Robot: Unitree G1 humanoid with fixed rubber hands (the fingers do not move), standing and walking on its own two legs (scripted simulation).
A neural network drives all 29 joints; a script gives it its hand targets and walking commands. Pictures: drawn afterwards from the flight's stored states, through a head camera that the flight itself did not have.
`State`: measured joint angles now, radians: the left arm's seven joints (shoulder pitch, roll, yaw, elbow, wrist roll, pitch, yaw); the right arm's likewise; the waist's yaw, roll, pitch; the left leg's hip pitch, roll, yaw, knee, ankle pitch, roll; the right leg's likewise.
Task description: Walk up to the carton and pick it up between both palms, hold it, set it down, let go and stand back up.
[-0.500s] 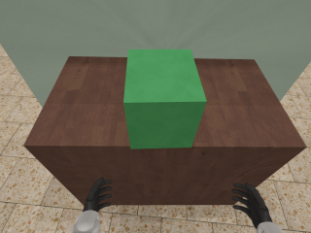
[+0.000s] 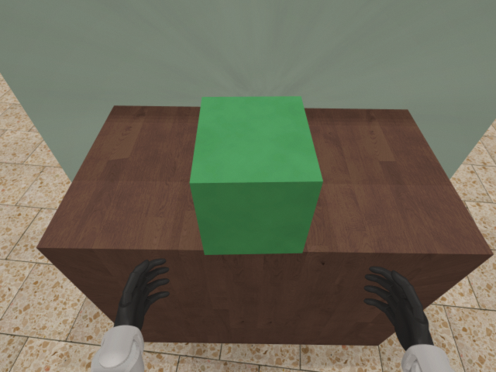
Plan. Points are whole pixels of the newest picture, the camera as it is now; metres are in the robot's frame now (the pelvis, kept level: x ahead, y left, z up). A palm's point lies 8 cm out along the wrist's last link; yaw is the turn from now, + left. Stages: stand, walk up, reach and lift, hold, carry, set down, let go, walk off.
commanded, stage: reach and lift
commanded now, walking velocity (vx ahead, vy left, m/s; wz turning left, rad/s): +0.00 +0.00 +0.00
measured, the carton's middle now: (252, 175) +0.46 +0.05 +0.04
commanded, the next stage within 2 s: none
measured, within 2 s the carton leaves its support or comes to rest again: neither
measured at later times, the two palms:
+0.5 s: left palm (128, 243) +0.27 +0.23 +0.07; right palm (392, 254) +0.29 -0.17 +0.06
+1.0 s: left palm (135, 200) +0.33 +0.23 +0.11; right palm (388, 196) +0.36 -0.17 +0.11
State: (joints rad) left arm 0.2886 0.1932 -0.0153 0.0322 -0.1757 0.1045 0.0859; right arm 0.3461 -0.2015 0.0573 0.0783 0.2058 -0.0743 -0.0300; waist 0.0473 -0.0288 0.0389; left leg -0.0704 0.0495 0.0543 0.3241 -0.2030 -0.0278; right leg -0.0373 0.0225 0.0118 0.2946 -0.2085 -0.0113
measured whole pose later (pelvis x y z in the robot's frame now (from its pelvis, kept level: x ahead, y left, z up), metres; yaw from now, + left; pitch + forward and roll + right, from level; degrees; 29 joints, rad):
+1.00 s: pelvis -0.02 +0.00 +0.00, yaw +0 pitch +3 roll -1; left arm -0.43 0.27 0.13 0.13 -0.24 0.56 0.09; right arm -0.51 -0.32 0.05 0.37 0.38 0.28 -0.12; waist 0.03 -0.03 0.05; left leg -0.22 0.05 0.05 0.32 -0.15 -0.02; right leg -0.18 0.02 0.00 0.28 -0.15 -0.01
